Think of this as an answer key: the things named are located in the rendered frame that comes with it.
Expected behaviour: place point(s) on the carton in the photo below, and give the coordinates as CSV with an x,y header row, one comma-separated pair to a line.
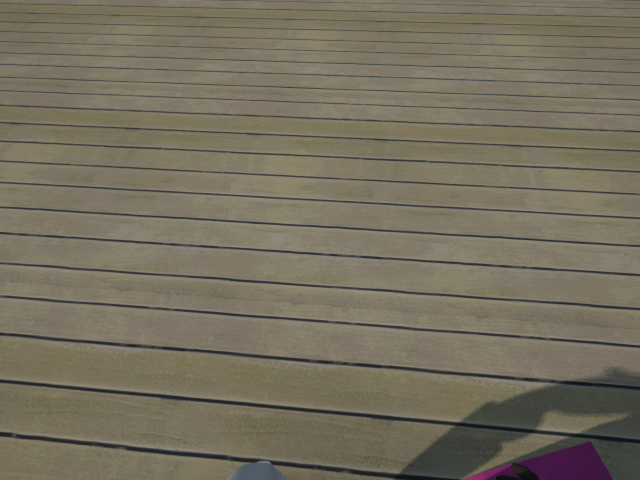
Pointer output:
x,y
580,462

